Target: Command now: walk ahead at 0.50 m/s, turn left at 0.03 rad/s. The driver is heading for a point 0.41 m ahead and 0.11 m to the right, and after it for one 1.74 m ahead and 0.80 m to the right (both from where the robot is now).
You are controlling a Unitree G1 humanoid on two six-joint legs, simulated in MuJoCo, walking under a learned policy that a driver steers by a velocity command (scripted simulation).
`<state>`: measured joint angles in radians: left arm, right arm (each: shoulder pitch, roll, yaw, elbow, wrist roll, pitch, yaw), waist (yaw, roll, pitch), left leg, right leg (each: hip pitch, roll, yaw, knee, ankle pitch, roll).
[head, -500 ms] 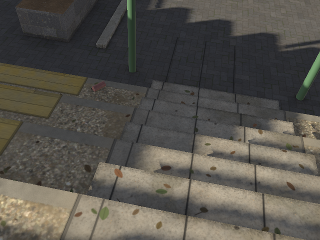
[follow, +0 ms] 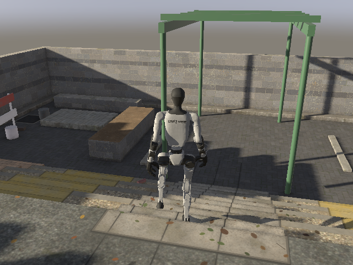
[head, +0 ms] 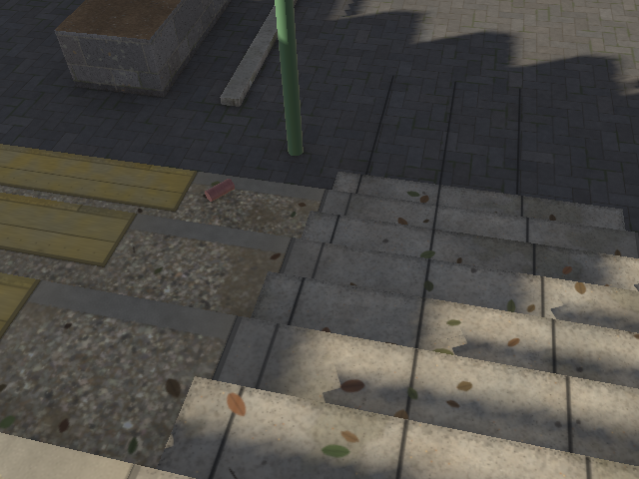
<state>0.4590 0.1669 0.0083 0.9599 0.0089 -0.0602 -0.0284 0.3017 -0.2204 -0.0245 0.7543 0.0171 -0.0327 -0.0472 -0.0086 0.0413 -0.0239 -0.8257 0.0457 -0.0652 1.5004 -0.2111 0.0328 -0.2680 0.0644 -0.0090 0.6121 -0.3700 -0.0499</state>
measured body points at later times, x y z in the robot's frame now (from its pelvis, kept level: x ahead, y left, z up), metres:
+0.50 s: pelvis +0.29 +0.06 -0.15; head +0.31 +0.07 +0.30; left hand +0.27 +0.32 -0.29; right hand +0.38 -0.17 -0.27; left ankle +0.34 +0.15 -0.87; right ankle +0.16 -0.09 -0.64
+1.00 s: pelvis +0.38 -0.01 -0.18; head +0.41 -0.04 +0.27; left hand +0.62 +0.17 -0.27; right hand +0.44 -0.34 -0.27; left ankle +0.39 +0.14 -0.78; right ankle +0.35 -0.11 -0.87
